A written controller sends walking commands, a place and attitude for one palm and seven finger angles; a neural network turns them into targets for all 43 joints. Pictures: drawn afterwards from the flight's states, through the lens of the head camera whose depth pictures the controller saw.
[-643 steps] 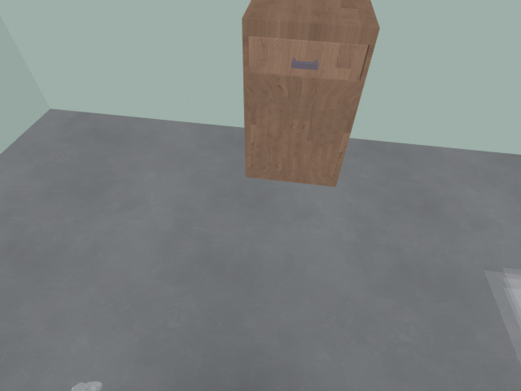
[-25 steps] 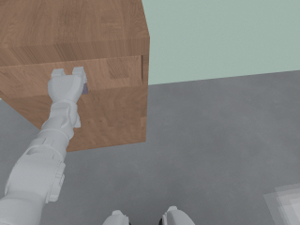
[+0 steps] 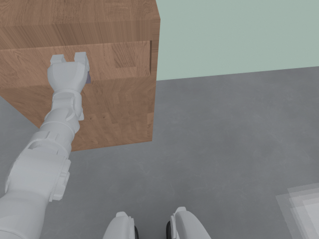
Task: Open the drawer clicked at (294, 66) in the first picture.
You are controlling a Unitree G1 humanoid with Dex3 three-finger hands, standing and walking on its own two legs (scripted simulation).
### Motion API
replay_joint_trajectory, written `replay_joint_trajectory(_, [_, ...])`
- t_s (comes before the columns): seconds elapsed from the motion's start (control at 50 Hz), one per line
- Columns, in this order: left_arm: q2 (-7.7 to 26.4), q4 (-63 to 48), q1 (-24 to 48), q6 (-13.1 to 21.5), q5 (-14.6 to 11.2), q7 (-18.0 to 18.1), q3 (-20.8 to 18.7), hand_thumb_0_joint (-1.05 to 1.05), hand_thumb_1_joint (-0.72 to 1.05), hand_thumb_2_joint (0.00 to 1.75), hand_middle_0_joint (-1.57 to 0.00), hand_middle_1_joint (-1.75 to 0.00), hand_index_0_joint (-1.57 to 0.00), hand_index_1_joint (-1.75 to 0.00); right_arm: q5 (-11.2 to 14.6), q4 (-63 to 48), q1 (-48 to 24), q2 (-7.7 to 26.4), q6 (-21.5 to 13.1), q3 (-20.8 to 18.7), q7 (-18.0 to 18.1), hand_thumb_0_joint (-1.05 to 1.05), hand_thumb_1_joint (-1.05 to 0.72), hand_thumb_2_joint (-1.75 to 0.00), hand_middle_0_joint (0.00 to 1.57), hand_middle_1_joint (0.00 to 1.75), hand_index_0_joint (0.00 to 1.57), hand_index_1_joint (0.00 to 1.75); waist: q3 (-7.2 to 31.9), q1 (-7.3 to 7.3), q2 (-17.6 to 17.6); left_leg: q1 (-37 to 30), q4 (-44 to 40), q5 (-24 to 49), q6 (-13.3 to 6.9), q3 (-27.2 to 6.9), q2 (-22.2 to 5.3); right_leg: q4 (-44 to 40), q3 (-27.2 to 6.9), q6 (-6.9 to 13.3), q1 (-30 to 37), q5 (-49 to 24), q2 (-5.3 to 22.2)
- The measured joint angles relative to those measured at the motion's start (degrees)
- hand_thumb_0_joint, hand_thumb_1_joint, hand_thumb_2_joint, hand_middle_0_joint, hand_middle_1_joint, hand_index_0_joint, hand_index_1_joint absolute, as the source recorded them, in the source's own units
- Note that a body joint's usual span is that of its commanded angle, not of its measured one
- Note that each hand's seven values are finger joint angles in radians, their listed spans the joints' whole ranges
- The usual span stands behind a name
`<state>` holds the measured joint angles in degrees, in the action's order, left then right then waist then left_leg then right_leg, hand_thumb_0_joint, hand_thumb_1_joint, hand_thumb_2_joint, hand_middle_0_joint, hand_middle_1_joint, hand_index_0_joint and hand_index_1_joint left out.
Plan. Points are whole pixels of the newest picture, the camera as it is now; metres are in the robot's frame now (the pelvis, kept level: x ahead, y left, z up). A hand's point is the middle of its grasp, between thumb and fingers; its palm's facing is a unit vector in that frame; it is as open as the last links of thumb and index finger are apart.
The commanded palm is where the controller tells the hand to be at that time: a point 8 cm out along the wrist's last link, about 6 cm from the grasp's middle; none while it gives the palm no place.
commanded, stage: lower the fingers behind the handle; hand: left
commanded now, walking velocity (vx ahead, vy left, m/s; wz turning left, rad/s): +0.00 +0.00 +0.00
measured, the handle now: (71, 74) +0.57 +0.21 +0.00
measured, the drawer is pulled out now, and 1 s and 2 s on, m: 0.00 0.00 0.00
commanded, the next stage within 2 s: lift the fingers back up to retry in 0.28 s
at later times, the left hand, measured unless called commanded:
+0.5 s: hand (74, 85) +0.52 +0.19 +0.01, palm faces -0.01 -0.02 -1.00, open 13.4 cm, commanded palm +0.50 +0.20 +0.05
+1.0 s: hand (67, 75) +0.52 +0.20 +0.05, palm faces -0.04 -0.04 -1.00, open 13.8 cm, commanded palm +0.50 +0.19 +0.12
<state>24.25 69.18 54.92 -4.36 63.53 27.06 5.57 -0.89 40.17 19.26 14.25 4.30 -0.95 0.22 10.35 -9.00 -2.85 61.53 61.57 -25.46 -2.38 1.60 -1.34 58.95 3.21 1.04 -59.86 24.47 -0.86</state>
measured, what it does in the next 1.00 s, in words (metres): stands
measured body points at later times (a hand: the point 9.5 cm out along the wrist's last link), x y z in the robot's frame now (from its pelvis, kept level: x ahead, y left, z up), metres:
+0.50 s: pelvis -0.02 +0.00 -0.01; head +0.12 +0.01 +0.42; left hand +0.51 +0.19 +0.07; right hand -0.02 -0.27 -0.13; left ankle +0.02 +0.10 -0.66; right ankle +0.02 -0.11 -0.66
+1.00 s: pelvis +0.04 +0.01 +0.04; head +0.14 +0.00 +0.48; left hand +0.52 +0.20 +0.11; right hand +0.03 -0.26 -0.09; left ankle +0.02 +0.10 -0.66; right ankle +0.02 -0.11 -0.66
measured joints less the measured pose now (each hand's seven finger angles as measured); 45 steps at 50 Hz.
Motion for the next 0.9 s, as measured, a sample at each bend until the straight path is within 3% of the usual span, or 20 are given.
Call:
replay_joint_trajectory(0.16, [1.5,0.2,1.9,-0.1,-0.7,-2.7,-0.2,0.0,-0.49,0.3,-0.32,-1.2,-0.28,-1.39,0.4,-0.8,0.6,0.2,-0.3,0.6,0.6,0.0,-0.91,-0.9,0.2,0.3,0.2,0.3,-0.4,-0.76,-0.2,1.6,1.0,0.3,-0.2,0.2,-0.1,0.9,-0.2,-0.1,-1.6,-0.5,-0.1])
replay_joint_trajectory(0.54, [3.6,-2.1,2.0,0.9,-1.0,-5.1,-2.0,0.0,-0.49,0.3,-0.32,-1.2,-0.32,-1.4,1.0,-1.5,1.0,0.5,-0.5,1.1,1.6,0.0,-0.91,-0.9,0.2,0.3,0.2,0.3,-1.3,-1.62,-0.3,2.5,1.2,0.8,-0.5,0.5,-0.4,0.7,-0.5,-0.4,-2.6,-1.4,-0.4])
replay_joint_trajectory(0.7, [3.0,-3.3,-1.6,1.7,-1.4,-6.0,-2.5,0.0,-0.49,0.3,-0.32,-1.2,-0.31,-1.3,0.9,-1.3,1.9,0.0,-0.6,0.8,1.8,0.0,-0.91,-0.9,0.2,0.3,0.2,0.3,-2.0,-1.1,-0.6,-2.9,-3.7,1.8,-0.5,0.9,-0.4,-4.4,-1.0,-0.6,2.8,-2.7,-0.6])
replay_joint_trajectory(0.9, [0.7,-6.3,-6.2,2.9,-2.5,-4.4,-1.2,0.0,-0.49,0.3,-0.32,-1.2,-0.32,-1.22,0.2,1.5,3.3,-0.2,0.0,-1.2,0.7,0.0,-0.91,-0.9,0.2,0.3,0.2,0.3,-1.9,1.15,-0.7,-11.1,-9.8,1.9,-0.1,0.4,0.0,-11.0,-0.7,-0.5,11.5,-2.7,-0.5])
